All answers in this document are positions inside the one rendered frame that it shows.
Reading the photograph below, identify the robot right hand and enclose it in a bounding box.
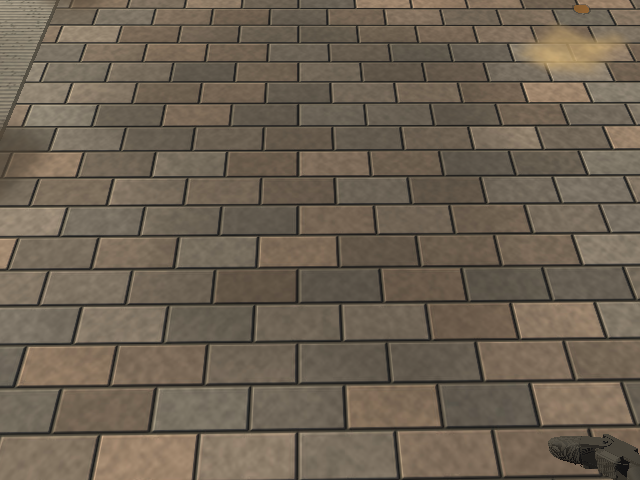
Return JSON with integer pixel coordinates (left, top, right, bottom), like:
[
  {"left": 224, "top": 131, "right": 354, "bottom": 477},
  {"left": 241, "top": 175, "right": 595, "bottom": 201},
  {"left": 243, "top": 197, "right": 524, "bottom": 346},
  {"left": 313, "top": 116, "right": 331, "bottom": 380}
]
[{"left": 548, "top": 434, "right": 640, "bottom": 480}]

